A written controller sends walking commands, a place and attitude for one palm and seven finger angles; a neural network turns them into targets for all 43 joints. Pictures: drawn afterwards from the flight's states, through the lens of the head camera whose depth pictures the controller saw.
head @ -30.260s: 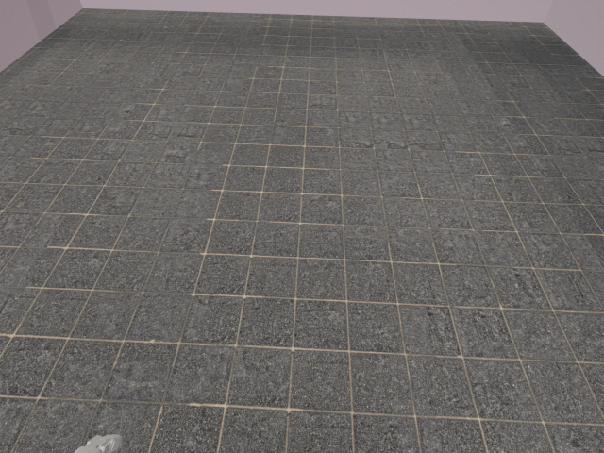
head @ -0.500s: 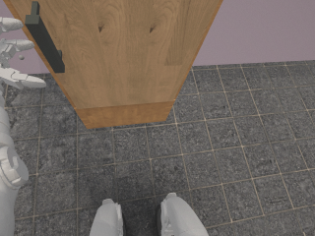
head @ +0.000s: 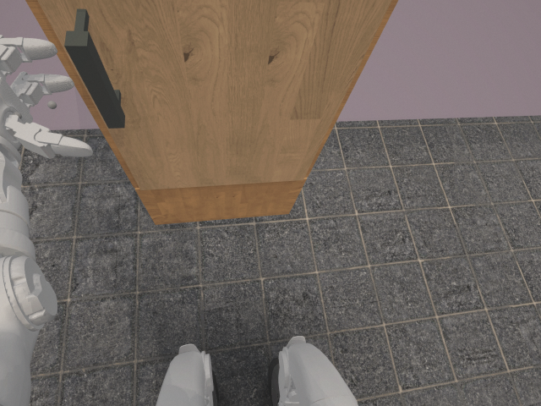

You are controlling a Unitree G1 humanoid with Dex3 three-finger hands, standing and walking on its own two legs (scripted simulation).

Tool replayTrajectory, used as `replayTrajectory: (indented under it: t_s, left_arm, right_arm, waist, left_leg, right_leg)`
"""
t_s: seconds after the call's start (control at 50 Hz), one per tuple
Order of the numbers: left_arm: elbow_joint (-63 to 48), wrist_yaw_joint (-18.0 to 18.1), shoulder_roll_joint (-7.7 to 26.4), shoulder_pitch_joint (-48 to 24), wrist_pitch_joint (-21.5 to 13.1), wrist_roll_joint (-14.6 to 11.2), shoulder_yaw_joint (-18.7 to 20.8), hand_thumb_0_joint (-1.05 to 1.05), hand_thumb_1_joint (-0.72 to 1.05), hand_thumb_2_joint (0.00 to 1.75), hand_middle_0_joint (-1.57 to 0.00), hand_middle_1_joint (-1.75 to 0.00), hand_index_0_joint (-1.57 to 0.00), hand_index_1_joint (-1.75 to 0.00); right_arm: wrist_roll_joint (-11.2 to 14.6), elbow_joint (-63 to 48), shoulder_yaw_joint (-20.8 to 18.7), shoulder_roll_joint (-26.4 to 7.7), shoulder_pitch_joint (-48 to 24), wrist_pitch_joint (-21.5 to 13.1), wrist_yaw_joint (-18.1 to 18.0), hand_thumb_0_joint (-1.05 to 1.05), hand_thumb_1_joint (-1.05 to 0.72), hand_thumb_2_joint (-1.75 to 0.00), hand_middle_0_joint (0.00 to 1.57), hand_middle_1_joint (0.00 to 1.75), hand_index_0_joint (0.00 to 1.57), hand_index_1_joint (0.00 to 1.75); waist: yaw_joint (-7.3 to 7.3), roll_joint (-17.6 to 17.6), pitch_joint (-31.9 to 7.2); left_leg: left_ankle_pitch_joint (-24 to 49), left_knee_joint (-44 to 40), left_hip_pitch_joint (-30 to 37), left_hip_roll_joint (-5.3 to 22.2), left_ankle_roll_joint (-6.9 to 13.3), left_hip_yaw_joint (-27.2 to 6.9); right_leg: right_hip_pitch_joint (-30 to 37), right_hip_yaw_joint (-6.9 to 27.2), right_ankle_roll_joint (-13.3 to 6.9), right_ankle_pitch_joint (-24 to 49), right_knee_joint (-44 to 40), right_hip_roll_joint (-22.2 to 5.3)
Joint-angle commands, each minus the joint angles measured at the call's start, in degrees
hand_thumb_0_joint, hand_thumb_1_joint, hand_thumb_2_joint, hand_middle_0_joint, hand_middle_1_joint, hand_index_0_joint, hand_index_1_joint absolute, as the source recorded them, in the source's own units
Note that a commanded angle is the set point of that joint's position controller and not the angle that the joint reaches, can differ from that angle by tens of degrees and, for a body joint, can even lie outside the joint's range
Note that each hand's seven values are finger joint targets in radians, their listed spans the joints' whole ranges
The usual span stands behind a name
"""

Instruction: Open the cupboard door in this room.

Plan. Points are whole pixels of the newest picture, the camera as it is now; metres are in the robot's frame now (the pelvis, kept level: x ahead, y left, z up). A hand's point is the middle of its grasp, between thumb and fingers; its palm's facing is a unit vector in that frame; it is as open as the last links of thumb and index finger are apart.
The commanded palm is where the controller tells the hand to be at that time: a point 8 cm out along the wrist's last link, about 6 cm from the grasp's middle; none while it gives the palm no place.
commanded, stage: slide the fingers in behind the handle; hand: left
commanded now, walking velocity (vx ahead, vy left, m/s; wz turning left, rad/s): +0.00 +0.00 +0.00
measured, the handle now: (101, 74) +0.56 +0.19 +0.06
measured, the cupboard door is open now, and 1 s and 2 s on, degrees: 0 0 0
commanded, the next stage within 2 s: close the thumb around the handle in 1.68 s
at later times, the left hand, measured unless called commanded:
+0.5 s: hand (77, 105) +0.51 +0.21 +0.07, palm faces +0.03 -1.00 -0.02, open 14.0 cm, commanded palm +0.48 +0.26 +0.06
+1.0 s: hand (108, 107) +0.51 +0.18 +0.06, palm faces +0.03 -1.00 -0.02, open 14.0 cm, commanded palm +0.48 +0.23 +0.06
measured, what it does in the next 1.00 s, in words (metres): stands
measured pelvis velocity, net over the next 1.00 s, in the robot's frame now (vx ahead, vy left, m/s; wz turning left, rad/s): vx -0.01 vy -0.01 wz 0.01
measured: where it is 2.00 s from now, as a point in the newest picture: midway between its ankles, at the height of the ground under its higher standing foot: outside the picture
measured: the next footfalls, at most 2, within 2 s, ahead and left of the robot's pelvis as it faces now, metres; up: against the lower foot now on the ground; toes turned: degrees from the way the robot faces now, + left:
none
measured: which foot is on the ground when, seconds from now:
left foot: down 0.00-1.00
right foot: down 0.00-1.00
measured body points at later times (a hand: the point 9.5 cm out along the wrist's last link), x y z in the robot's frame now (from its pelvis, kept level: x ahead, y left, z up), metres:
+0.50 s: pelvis +0.00 +0.00 +0.00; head +0.14 +0.03 +0.43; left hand +0.50 +0.27 +0.07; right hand +0.00 -0.27 -0.10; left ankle +0.01 +0.09 -0.65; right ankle +0.01 -0.12 -0.65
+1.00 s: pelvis -0.01 -0.01 +0.00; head +0.14 +0.01 +0.43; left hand +0.50 +0.23 +0.07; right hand +0.00 -0.27 -0.11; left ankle +0.01 +0.09 -0.65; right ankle +0.01 -0.12 -0.65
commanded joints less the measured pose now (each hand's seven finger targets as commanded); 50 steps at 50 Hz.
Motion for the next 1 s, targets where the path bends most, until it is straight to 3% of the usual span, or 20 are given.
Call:
replayTrajectory:
  t_s: [0.0, 0.06, 0.08, 0.12, 0.18, 0.22, 0.28, 0.34, 0.42, 0.52, 0.58, 0.6, 0.64, 0.7, 0.72, 0.78, 0.84, 0.86, 0.94, 0.98]
  left_arm:
    - [-11.8, 0.6, 17.0, -23.2, -3.9, -1.5, 1.6, 0.0, -0.5, 0.3, -0.3, -1.2, -0.3, -1.2]
    - [-13.1, 0.8, 18.7, -22.2, -4.3, -1.4, 3.2, 0.0, -0.5, 0.3, -0.3, -1.2, -0.3, -1.2]
    - [-12.9, 0.6, 15.8, -21.7, -4.2, -1.6, 1.2, 0.0, -0.5, 0.3, -0.3, -1.2, -0.3, -1.2]
    - [-11.5, 0.6, 13.7, -22.3, -4.1, -2.1, 0.0, 0.0, -0.5, 0.3, -0.3, -1.2, -0.3, -1.2]
    - [-11.3, 1.0, 13.0, -22.2, -4.2, -2.2, -0.3, 0.0, -0.5, 0.3, -0.3, -1.2, -0.3, -1.2]
    - [-12.0, 1.6, 10.1, -23.5, -4.5, -2.1, -2.2, 0.0, -0.5, 0.3, -0.3, -1.2, -0.3, -1.2]
    - [-10.5, 3.0, 12.1, -23.6, -4.5, -1.9, -0.6, 0.0, -0.5, 0.3, -0.3, -1.2, -0.3, -1.2]
    - [-13.6, 3.9, 14.0, -23.1, -5.7, -0.9, 1.0, 0.0, -0.5, 0.3, -0.3, -1.2, -0.3, -1.2]
    - [-13.5, 4.8, 9.9, -21.7, -6.1, -1.2, -1.2, 0.0, -0.5, 0.3, -0.3, -1.2, -0.3, -1.2]
    - [-13.9, 5.4, 11.0, -21.0, -6.0, -1.1, 0.0, 0.0, -0.5, 0.3, -0.3, -1.2, -0.3, -1.2]
    - [-11.6, 5.7, 9.7, -22.7, -5.9, -1.0, -1.4, 0.0, -0.5, 0.3, -0.3, -1.2, -0.3, -1.2]
    - [-11.7, 5.9, 10.2, -22.6, -6.0, -1.0, -1.0, 0.0, -0.5, 0.3, -0.3, -1.2, -0.3, -1.2]
    - [-12.6, 6.0, 7.5, -24.7, -6.7, -0.9, -3.2, 0.0, -0.5, 0.3, -0.3, -1.2, -0.3, -1.2]
    - [-10.7, 6.4, 6.9, -24.5, -6.5, -1.0, -3.3, 0.0, -0.5, 0.3, -0.3, -1.2, -0.3, -1.2]
    - [-11.5, 6.5, 6.2, -25.5, -6.8, -1.1, -3.9, 0.0, -0.5, 0.3, -0.3, -1.2, -0.3, -1.2]
    - [-13.0, 7.2, 6.5, -23.8, -6.9, -1.1, -2.8, 0.0, -0.5, 0.3, -0.3, -1.2, -0.3, -1.2]
    - [-11.1, 7.7, 4.9, -22.3, -6.3, -0.7, -3.9, 0.0, -0.5, 0.3, -0.3, -1.2, -0.3, -1.2]
    - [-11.2, 8.2, 6.5, -23.1, -6.1, -0.5, -2.7, 0.0, -0.5, 0.3, -0.3, -1.2, -0.3, -1.2]
    - [-14.3, 9.8, 5.6, -25.3, -7.4, 0.0, -3.2, 0.0, -0.5, 0.3, -0.3, -1.2, -0.3, -1.2]
    - [-13.0, 10.2, 4.3, -25.6, -7.4, 0.0, -4.1, 0.0, -0.5, 0.3, -0.3, -1.2, -0.3, -1.2]
  right_arm:
    - [-0.2, -1.6, -4.3, -11.2, 11.4, -0.2, -0.6, 0.0, -0.9, -0.9, 0.2, 0.3, 0.2, 0.3]
    - [-0.4, -1.7, -4.4, -11.4, 11.5, -0.2, -0.6, 0.0, -0.9, -0.9, 0.2, 0.3, 0.2, 0.3]
    - [-0.2, -1.9, -4.4, -11.0, 11.3, -0.2, -0.4, 0.0, -0.9, -0.9, 0.2, 0.3, 0.2, 0.3]
    - [-0.2, -1.4, -4.4, -10.9, 11.3, -0.2, -0.5, 0.0, -0.9, -0.9, 0.2, 0.3, 0.2, 0.3]
    - [-0.3, -1.3, -4.5, -11.1, 11.3, -0.3, -0.5, 0.0, -0.9, -0.9, 0.2, 0.3, 0.2, 0.3]
    - [-0.4, -1.1, -4.6, -10.7, 11.4, -0.6, -0.3, 0.0, -0.9, -0.9, 0.2, 0.3, 0.2, 0.3]
    - [-0.5, -1.0, -4.5, -11.0, 11.4, -0.6, -0.4, 0.0, -0.9, -0.9, 0.2, 0.3, 0.2, 0.3]
    - [-0.8, -1.4, -4.7, -10.7, 11.6, -0.7, -0.1, 0.0, -0.9, -0.9, 0.2, 0.3, 0.2, 0.3]
    - [-0.7, -1.7, -4.8, -10.2, 11.2, -0.5, 0.3, 0.0, -0.9, -0.9, 0.2, 0.3, 0.2, 0.3]
    - [-0.5, -2.2, -4.8, -10.3, 10.8, -0.5, 0.3, 0.0, -0.9, -0.9, 0.2, 0.3, 0.2, 0.3]
    - [-0.4, -1.7, -4.6, -10.1, 10.4, -0.6, 0.2, 0.0, -0.9, -0.9, 0.2, 0.3, 0.2, 0.3]
    - [-0.4, -1.7, -4.7, -10.2, 10.5, -0.7, 0.1, 0.0, -0.9, -0.9, 0.2, 0.3, 0.2, 0.3]
    - [-0.5, -1.4, -4.6, -9.9, 10.4, -1.0, 0.2, 0.0, -0.9, -0.9, 0.2, 0.3, 0.2, 0.3]
    - [-0.5, -0.9, -4.8, -10.2, 10.5, -1.4, 0.2, 0.0, -0.9, -0.9, 0.2, 0.3, 0.2, 0.3]
    - [-0.7, -0.8, -4.8, -10.1, 10.7, -1.5, 0.2, 0.0, -0.9, -0.9, 0.2, 0.3, 0.2, 0.3]
    - [-0.8, -1.1, -5.0, -9.9, 10.7, -1.4, 0.5, 0.0, -0.9, -0.9, 0.2, 0.3, 0.2, 0.3]
    - [-0.6, -1.3, -4.8, -9.5, 10.5, -1.3, 0.8, 0.0, -0.9, -0.9, 0.2, 0.3, 0.2, 0.3]
    - [-0.6, -1.3, -4.8, -9.7, 10.7, -1.2, 0.7, 0.0, -0.9, -0.9, 0.2, 0.3, 0.2, 0.3]
    - [-0.8, -1.3, -5.1, -9.3, 10.6, -1.4, 0.8, 0.0, -0.9, -0.9, 0.2, 0.3, 0.2, 0.3]
    - [-0.9, -1.0, -5.0, -9.1, 10.5, -1.5, 1.0, 0.0, -0.9, -0.9, 0.2, 0.3, 0.2, 0.3]
  waist:
    - [0.04, 10.6, -29.7]
    - [1.11, 12.3, -31.3]
    - [0.56, 11.6, -31.1]
    - [-0.45, 10.0, -28.1]
    - [0.03, 10.4, -28.1]
    - [-0.59, 11.1, -27.6]
    - [-0.51, 8.6, -27.1]
    - [0.99, 11.4, -31.0]
    - [0.54, 9.8, -29.4]
    - [1.19, 8.8, -29.5]
    - [0.12, 7.7, -26.1]
    - [0.18, 6.9, -26.6]
    - [-0.3, 9.4, -27.8]
    - [-0.65, 7.5, -27.0]
    - [-0.63, 8.7, -27.8]
    - [0.42, 8.6, -31.2]
    - [0.33, 7.5, -28.7]
    - [0.36, 6.0, -28.1]
    - [0.45, 9.0, -31.0]
    - [-0.46, 7.2, -29.0]
  left_leg:
    - [28.5, -6.2, 27.6, -1.4, -0.3, -5.4]
    - [30.2, -6.5, 29.5, -1.3, -0.6, -5.6]
    - [29.2, -6.5, 29.4, -1.4, -0.4, -5.4]
    - [27.9, -6.7, 28.6, -1.3, -0.3, -5.5]
    - [26.0, -7.5, 28.8, -1.3, -0.6, -5.9]
    - [25.9, -7.4, 29.8, -1.3, -0.5, -6.0]
    - [23.8, -7.5, 26.9, -1.6, -0.3, -5.6]
    - [27.3, -7.1, 29.2, -1.6, -0.6, -5.3]
    - [27.8, -7.2, 29.1, -1.6, -0.6, -5.4]
    - [24.6, -7.5, 26.4, -2.0, -0.2, -4.3]
    - [21.2, -7.5, 23.9, -2.1, -0.2, -4.1]
    - [20.8, -7.7, 23.5, -2.1, -0.1, -4.2]
    - [22.1, -7.4, 26.1, -2.0, -0.4, -4.6]
    - [20.3, -7.2, 25.2, -2.0, -0.3, -4.9]
    - [21.8, -7.1, 26.2, -2.1, -0.3, -5.0]
    - [24.5, -6.7, 26.9, -2.2, -0.3, -4.5]
    - [23.5, -6.9, 24.7, -2.4, -0.3, -4.2]
    - [22.6, -6.8, 23.3, -2.4, -0.1, -4.1]
    - [24.0, -6.5, 26.0, -2.4, -0.3, -4.2]
    - [22.9, -6.4, 24.2, -2.5, -0.1, -3.9]
  right_leg:
    - [9.6, 2.8, -0.3, 19.0, -5.7, 2.4]
    - [10.0, 2.8, -0.6, 19.4, -5.7, 2.4]
    - [9.7, 2.8, -0.4, 19.0, -6.0, 2.5]
    - [8.7, 2.6, -0.5, 18.3, -6.4, 2.6]
    - [7.8, 2.3, -0.6, 16.0, -6.6, 2.5]
    - [6.2, 2.2, -0.7, 15.4, -6.5, 2.5]
    - [7.9, 2.7, -0.4, 15.1, -6.8, 2.4]
    - [9.5, 2.8, -0.7, 17.6, -5.9, 2.3]
    - [9.3, 2.5, -0.7, 18.1, -5.9, 2.5]
    - [12.4, 3.3, -0.6, 18.4, -6.3, 2.4]
    - [11.2, 3.6, -0.3, 16.1, -7.0, 2.3]
    - [11.9, 3.6, -0.3, 16.0, -7.0, 2.2]
    - [9.7, 3.4, -0.5, 16.0, -6.4, 2.2]
    - [8.8, 3.3, -0.4, 14.3, -6.6, 2.2]
    - [8.9, 3.3, -0.6, 15.3, -6.2, 2.2]
    - [11.1, 3.6, -0.4, 18.2, -6.0, 2.1]
    - [11.6, 3.5, -0.4, 18.5, -5.9, 2.1]
    - [12.2, 3.7, -0.3, 18.2, -6.0, 2.1]
    - [11.8, 3.8, -0.4, 18.9, -5.5, 2.1]
    - [12.1, 3.9, -0.2, 18.8, -6.0, 2.1]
